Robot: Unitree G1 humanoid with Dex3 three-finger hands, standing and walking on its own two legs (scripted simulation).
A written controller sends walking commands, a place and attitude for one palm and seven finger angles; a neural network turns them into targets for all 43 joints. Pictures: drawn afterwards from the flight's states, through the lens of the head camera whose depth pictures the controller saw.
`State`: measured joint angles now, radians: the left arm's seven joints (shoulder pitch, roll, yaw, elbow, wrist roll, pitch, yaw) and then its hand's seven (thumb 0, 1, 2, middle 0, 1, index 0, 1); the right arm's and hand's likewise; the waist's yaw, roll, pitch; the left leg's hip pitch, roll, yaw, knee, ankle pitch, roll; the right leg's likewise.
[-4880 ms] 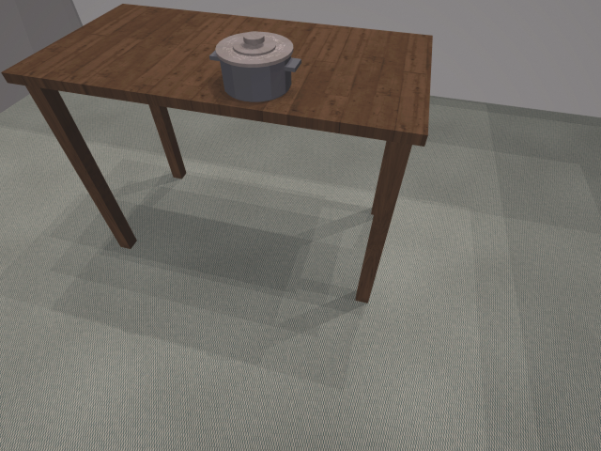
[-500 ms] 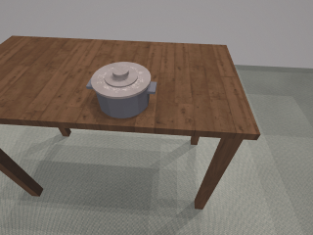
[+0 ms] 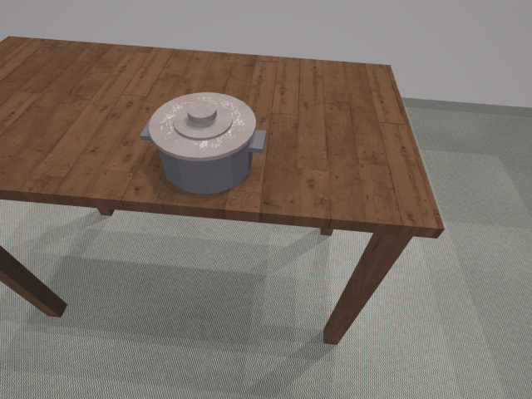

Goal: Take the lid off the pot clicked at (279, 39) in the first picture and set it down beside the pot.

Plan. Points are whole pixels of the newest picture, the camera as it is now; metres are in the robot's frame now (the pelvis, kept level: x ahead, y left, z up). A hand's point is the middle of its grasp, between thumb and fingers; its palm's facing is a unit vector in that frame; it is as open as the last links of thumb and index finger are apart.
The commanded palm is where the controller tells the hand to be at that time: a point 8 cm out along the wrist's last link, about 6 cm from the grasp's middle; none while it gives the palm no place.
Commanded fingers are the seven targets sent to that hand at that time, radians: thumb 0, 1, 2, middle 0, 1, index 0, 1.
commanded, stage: look again from close up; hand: left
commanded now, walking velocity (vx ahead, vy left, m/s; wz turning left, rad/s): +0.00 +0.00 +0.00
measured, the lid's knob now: (202, 112) +0.53 +0.15 +0.14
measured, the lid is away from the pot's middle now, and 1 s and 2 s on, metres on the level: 0.00 0.00 0.00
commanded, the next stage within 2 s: shuffle to correct the standing spot in 0.48 s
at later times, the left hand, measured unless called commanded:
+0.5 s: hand out of the picture +0.01 +0.17 -0.17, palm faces +0.04 -0.98 -0.20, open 7.4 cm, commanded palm none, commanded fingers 0.00 0.90 0.90 -0.20 -0.30 -0.20 -0.30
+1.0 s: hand out of the picture +0.04 +0.19 -0.18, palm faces +0.04 -0.98 -0.21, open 7.4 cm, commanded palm none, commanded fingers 0.00 0.90 0.90 -0.20 -0.30 -0.20 -0.30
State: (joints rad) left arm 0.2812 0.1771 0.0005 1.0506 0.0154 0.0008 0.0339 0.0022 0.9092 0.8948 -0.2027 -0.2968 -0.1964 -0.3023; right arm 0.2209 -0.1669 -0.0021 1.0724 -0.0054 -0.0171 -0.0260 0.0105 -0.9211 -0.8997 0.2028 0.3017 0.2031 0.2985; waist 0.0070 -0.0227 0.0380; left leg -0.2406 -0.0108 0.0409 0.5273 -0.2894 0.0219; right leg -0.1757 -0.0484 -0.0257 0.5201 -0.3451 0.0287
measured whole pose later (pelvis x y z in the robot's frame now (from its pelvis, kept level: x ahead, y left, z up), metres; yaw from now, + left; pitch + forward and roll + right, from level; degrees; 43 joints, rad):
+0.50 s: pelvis +0.00 -0.01 +0.00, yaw +1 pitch +0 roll +0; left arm 0.27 0.18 0.00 1.06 0.01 0.00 0.03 0.00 0.91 0.89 -0.20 -0.30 -0.20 -0.30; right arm 0.22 -0.16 0.00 1.10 0.00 -0.01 -0.03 0.01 -0.93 -0.90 0.20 0.30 0.20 0.30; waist 0.01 -0.02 0.04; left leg -0.22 0.00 0.02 0.49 -0.26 0.01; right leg -0.16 -0.04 -0.04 0.48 -0.32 0.01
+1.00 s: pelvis +0.03 +0.00 +0.00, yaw +1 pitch +1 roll +1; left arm 0.28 0.19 0.04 1.05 0.02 0.02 0.02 0.01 0.91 0.89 -0.20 -0.30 -0.20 -0.30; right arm 0.36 -0.14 0.00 1.06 -0.03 -0.05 -0.03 0.01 -0.91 -0.90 0.20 0.30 0.20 0.30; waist -0.02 -0.03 0.06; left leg -0.19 -0.05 0.03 0.50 -0.32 0.05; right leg -0.37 -0.04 -0.05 1.01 -0.57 -0.04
